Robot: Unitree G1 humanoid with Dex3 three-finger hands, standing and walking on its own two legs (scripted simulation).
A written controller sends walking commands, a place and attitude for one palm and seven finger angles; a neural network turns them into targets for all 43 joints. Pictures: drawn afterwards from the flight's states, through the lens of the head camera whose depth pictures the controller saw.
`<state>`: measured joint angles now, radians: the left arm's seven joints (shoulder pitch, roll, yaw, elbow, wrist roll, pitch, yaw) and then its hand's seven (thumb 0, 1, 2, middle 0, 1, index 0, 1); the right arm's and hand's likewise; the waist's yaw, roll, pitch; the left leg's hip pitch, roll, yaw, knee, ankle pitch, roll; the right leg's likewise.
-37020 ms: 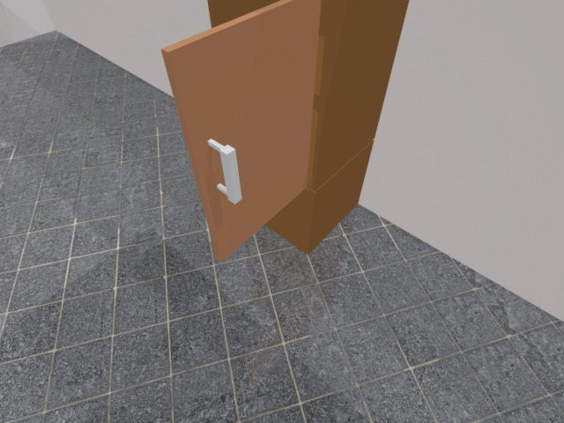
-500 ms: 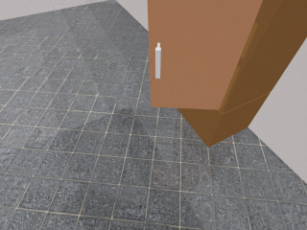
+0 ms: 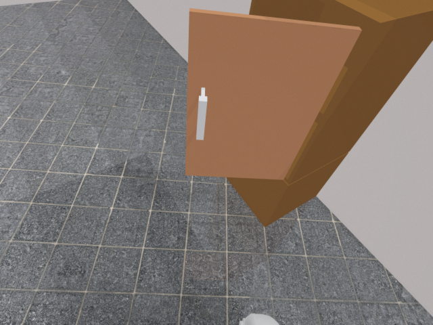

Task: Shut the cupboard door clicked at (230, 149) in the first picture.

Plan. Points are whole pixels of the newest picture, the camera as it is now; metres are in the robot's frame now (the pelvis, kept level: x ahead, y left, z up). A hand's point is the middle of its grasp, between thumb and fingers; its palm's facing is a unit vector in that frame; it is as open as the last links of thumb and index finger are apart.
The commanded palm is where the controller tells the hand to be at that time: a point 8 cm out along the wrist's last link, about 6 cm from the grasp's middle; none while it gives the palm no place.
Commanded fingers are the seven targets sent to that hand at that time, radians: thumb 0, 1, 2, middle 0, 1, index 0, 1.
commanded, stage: take the last steps up to it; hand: left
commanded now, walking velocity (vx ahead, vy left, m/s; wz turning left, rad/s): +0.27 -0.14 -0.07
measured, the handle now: (201, 114) +0.65 +0.07 -0.02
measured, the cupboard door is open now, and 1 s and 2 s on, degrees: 59 59 59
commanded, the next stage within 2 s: come to a stop and stand still in 0.24 s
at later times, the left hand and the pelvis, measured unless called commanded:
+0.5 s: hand (185, 275) +0.25 +0.07 -0.17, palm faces +0.00 -0.98 -0.21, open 7.2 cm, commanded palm none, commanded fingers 0.00 0.90 0.90 -0.20 -0.30 -0.20 -0.30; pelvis +0.17 -0.11 -0.01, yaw +0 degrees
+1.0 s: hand (143, 310) +0.18 +0.15 -0.19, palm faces +0.07 -0.97 -0.21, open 7.4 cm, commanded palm none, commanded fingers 0.00 0.90 0.90 -0.20 -0.30 -0.20 -0.30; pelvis +0.16 -0.05 -0.01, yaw +0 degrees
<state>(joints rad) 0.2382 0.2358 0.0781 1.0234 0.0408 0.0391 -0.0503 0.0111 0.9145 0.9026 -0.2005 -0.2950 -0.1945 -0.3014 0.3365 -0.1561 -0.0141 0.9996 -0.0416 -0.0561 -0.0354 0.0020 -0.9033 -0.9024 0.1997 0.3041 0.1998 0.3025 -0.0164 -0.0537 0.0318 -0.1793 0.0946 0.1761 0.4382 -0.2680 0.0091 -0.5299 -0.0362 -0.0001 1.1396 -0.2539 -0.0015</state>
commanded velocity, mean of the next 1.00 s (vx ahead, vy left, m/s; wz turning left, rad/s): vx -0.03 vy -0.02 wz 0.00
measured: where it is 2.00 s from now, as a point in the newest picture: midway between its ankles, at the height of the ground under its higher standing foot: outside the picture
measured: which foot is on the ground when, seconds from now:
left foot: down 0.00-0.28, up 0.30-0.80, down 0.82-1.00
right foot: up 0.00-0.26, down 0.28-0.84, up 0.86-1.00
